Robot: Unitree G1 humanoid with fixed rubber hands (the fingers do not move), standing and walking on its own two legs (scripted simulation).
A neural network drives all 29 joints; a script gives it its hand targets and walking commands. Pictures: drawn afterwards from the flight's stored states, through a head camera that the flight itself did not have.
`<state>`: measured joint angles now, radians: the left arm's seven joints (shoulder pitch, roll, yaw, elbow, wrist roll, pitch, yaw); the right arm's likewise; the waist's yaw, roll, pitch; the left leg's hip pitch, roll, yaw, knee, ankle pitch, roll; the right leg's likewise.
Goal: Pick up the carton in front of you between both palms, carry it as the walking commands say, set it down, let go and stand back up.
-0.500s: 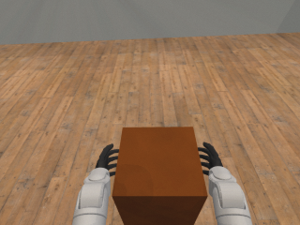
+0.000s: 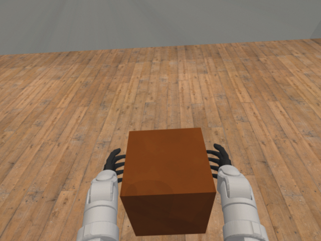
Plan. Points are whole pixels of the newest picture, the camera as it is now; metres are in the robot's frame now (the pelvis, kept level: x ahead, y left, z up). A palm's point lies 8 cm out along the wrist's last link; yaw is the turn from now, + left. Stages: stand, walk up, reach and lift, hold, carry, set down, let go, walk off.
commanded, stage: set down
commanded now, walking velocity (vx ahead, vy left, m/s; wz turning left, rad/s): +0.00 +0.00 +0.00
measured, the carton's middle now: (167, 182) +0.33 +0.01 -0.05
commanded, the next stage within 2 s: none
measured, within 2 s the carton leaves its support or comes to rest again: neither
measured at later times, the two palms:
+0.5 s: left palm (129, 189) +0.38 +0.15 -0.17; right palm (213, 196) +0.35 -0.15 -0.18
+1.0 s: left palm (145, 193) +0.44 +0.12 -0.32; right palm (215, 200) +0.40 -0.18 -0.33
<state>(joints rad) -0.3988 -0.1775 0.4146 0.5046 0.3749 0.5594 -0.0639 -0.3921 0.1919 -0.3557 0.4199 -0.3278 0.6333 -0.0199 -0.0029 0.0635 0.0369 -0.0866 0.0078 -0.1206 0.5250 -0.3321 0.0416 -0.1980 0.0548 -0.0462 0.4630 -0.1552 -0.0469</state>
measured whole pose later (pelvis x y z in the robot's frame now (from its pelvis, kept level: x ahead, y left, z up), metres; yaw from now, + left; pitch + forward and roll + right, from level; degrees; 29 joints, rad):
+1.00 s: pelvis -0.05 +0.04 -0.22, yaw +2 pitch +46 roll +4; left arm -0.97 -0.04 0.36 0.65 0.12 0.21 0.13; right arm -0.94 -0.02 -0.49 0.58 -0.20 0.24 0.01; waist -0.09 0.06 -0.11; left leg -1.79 -0.11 0.01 1.61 -0.61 -0.01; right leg -1.95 0.00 0.07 1.52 -0.38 0.01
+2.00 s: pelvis -0.06 +0.05 -0.37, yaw +3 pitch +44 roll +1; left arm -1.59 0.23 0.13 1.04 0.02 0.26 0.17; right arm -1.42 -0.24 -0.50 0.85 -0.07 0.28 0.01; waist -0.16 0.05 0.29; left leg -2.18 -0.17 0.00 2.15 -0.74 -0.02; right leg -2.33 -0.03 0.04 2.02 -0.46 0.02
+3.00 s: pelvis -0.07 +0.05 -0.39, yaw +1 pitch +36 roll -2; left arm -1.66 0.33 0.02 1.09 -0.03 0.17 0.09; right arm -1.54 -0.37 -0.54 1.18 -0.07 0.08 -0.01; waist -0.13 0.01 0.52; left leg -2.13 -0.17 -0.03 2.24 -0.74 -0.02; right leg -2.26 -0.04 0.01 2.08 -0.45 0.02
